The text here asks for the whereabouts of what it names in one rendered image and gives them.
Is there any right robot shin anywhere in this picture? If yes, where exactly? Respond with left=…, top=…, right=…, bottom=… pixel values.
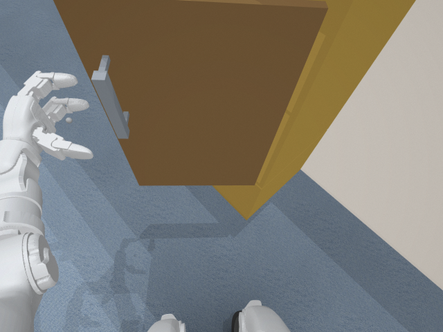
left=244, top=300, right=262, bottom=309

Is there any handle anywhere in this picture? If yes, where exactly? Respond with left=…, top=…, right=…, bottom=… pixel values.
left=91, top=55, right=129, bottom=139

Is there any left robot upper arm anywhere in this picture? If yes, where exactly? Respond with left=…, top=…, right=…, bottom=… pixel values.
left=0, top=232, right=59, bottom=332

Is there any robot left forearm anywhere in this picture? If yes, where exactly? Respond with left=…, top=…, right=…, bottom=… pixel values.
left=0, top=139, right=45, bottom=240

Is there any robot left hand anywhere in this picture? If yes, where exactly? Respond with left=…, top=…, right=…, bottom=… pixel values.
left=3, top=71, right=93, bottom=160

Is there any cupboard door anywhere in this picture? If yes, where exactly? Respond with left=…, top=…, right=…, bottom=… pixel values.
left=53, top=0, right=328, bottom=185

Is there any right robot thigh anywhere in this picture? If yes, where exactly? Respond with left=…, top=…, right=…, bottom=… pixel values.
left=239, top=306, right=291, bottom=332

